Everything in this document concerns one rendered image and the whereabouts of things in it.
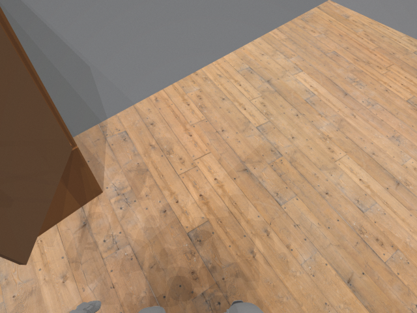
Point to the right robot shin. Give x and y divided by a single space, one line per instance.
238 301

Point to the cupboard door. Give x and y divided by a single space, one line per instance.
33 154

